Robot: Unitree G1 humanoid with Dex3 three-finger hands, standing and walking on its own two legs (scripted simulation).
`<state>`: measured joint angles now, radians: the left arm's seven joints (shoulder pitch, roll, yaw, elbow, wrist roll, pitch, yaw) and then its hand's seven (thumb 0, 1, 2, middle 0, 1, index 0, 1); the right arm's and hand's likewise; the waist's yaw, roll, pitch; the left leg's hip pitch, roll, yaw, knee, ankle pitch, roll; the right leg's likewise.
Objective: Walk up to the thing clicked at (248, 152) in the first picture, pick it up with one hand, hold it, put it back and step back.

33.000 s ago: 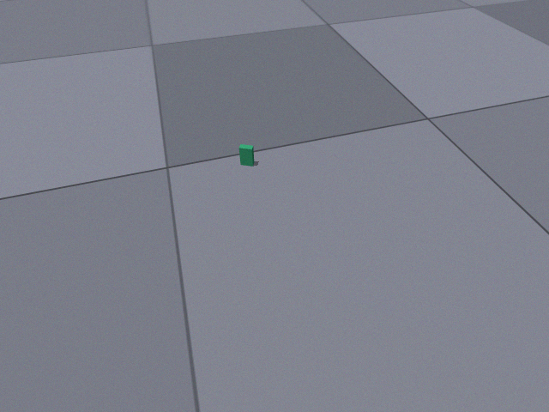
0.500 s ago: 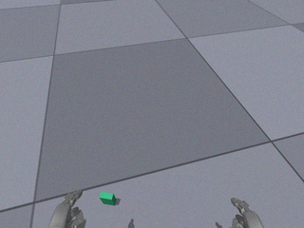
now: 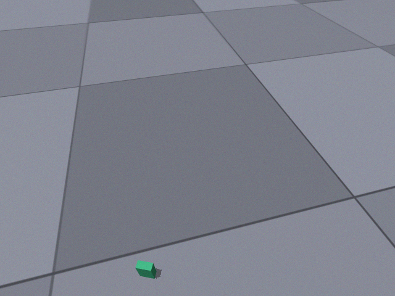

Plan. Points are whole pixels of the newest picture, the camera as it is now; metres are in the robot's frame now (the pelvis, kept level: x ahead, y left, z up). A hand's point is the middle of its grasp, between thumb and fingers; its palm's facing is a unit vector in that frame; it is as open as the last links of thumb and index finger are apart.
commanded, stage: stand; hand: left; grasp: from above
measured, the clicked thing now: (146, 269) +0.39 +0.26 -0.71
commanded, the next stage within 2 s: step back in 1.92 s
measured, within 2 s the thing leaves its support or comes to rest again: neither
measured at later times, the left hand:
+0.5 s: hand out of the picture +0.03 +0.23 -0.15, palm faces +0.02 -0.94 -0.34, open 7.3 cm
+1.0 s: hand out of the picture +0.07 +0.23 -0.15, palm faces +0.00 -0.94 -0.33, open 7.3 cm
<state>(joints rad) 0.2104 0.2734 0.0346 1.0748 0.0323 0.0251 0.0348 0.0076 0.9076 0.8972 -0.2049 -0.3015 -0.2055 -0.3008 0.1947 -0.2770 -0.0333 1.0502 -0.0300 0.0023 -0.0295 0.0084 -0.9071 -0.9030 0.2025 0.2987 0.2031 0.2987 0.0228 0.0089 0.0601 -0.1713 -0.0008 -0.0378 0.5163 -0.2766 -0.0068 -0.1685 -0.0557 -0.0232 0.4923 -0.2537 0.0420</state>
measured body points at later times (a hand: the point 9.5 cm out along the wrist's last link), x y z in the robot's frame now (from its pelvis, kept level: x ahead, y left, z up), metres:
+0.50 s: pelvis -0.01 -0.01 +0.01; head -0.01 -0.02 +0.46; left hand +0.03 +0.28 -0.13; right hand +0.05 -0.30 -0.14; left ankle +0.01 +0.12 -0.74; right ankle +0.01 -0.15 -0.74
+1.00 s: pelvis +0.00 -0.01 +0.01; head +0.01 -0.02 +0.46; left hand +0.07 +0.28 -0.13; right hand +0.07 -0.30 -0.13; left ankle +0.01 +0.12 -0.74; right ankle +0.01 -0.15 -0.74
